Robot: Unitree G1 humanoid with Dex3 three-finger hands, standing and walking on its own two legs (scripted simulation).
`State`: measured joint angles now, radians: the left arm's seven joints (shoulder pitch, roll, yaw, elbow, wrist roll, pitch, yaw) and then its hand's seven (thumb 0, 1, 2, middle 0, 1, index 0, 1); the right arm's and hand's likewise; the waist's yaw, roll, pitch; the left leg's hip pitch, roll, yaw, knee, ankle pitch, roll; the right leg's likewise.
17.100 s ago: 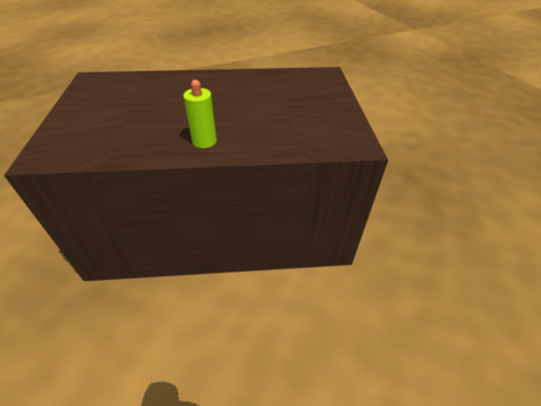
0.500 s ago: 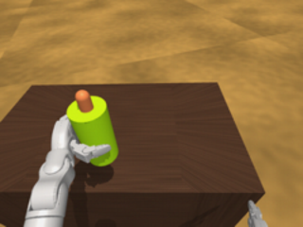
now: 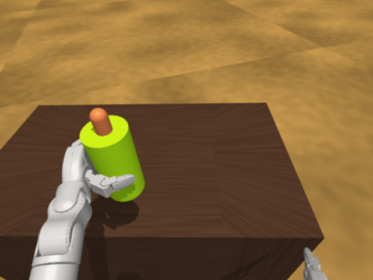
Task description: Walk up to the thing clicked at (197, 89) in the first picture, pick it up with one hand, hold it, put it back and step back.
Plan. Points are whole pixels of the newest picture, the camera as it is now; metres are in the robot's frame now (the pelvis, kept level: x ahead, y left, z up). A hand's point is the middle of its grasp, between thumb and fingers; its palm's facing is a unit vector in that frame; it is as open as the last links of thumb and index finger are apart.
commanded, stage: hold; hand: left
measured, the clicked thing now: (113, 154) +0.33 +0.15 +0.17
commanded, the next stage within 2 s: crouch in 0.72 s
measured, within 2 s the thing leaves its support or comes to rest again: neither
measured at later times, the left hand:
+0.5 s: hand (109, 164) +0.33 +0.17 +0.14, palm faces +0.16 -0.99 +0.01, open 11.4 cm
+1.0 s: hand (109, 164) +0.33 +0.17 +0.13, palm faces +0.17 -0.99 +0.02, open 11.4 cm
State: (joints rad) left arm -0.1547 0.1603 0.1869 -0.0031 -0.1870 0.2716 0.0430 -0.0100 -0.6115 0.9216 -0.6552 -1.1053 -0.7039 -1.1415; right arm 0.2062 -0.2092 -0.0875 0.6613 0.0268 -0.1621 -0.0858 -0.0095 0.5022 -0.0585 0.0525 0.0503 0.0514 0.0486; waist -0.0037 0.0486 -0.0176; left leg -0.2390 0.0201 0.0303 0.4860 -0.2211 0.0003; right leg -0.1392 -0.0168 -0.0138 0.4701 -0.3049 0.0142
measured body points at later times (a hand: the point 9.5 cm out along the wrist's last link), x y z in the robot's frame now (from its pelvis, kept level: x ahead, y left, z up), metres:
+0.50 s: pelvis +0.00 +0.00 +0.00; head -0.02 -0.01 +0.45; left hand +0.31 +0.22 +0.14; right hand +0.16 -0.25 -0.08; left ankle +0.02 +0.12 -0.74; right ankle -0.03 -0.13 -0.74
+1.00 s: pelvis +0.00 +0.00 +0.00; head -0.01 -0.01 +0.45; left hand +0.31 +0.22 +0.14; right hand +0.16 -0.25 -0.08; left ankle +0.02 +0.12 -0.74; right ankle -0.03 -0.13 -0.74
